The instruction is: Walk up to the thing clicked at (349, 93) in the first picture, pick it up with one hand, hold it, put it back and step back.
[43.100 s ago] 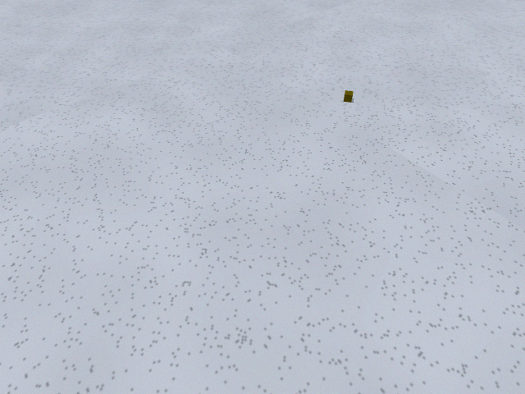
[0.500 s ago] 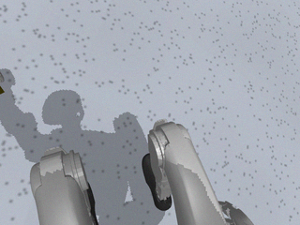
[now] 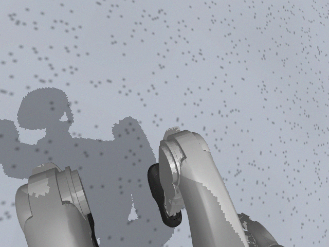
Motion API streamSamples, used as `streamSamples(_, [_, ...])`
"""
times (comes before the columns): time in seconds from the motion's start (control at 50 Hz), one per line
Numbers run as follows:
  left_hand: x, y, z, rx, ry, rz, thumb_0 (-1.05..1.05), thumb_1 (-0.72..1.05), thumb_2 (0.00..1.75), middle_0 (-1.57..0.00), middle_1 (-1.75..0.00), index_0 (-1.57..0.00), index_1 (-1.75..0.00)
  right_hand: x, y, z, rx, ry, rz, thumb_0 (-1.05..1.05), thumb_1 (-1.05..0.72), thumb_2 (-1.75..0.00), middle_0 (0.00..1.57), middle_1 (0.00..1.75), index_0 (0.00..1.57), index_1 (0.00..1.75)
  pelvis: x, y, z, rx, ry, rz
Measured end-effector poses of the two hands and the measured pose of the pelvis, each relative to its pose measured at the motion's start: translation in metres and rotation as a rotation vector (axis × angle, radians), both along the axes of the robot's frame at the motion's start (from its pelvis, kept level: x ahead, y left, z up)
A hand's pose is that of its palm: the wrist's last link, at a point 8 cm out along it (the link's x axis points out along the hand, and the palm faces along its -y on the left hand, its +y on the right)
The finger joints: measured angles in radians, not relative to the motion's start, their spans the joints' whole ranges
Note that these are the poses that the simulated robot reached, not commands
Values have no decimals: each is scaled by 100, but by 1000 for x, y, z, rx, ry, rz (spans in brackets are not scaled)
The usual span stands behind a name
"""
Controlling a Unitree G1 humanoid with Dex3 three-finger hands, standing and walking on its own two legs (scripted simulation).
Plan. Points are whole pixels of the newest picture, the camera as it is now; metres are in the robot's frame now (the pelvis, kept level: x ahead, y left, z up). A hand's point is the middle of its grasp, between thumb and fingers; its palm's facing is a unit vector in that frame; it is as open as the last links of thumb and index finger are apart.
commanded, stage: rest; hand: left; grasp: from above
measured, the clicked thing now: out of the picture +0.49 +0.34 -0.25
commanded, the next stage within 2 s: open in 0.90 s
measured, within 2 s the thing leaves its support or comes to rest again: rests again in 0.56 s
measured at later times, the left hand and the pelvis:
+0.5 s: hand out of the picture +0.48 +0.32 -0.24, palm faces -0.47 -0.13 -0.87, open 5.3 cm; pelvis +0.00 +0.00 +0.00, yaw -2 degrees
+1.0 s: hand out of the picture +0.48 +0.33 -0.24, palm faces -0.46 -0.13 -0.88, open 5.3 cm; pelvis +0.00 +0.00 -0.01, yaw -3 degrees
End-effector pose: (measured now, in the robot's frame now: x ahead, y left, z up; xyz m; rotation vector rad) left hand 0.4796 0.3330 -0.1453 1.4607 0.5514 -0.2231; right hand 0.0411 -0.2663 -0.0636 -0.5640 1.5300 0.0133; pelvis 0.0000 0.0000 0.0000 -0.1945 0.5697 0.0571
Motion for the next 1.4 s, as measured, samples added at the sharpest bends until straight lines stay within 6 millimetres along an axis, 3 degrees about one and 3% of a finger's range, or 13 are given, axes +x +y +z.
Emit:
streamSamples(0.58, [5,-8,-37,0,3,30,-13,50,1,-90,-14,-124,-16,-6,9,9,7,7,66,0,-90,-89,21,30,20,30,0,3,-6,-29,-31,-24])
streamSamples(1.04, [4,-5,-40,0,-1,41,-13,50,1,-90,-13,-123,-15,-6,17,12,29,-12,119,0,-90,-89,21,30,20,30,-3,5,-7,-45,-62,-34])
streamSamples(1.2, [4,-7,-43,-3,-1,32,-8,45,9,-86,-22,-104,-21,-10,18,14,36,-10,130,0,-90,-89,21,30,20,30,-4,5,-8,-50,-71,-37])
streamSamples(1.4, [9,-7,-42,5,-34,42,-2,26,30,-72,-39,-78,-37,-12,19,17,31,-3,128,0,-89,-89,21,30,20,30,-4,6,-8,-56,-68,-42])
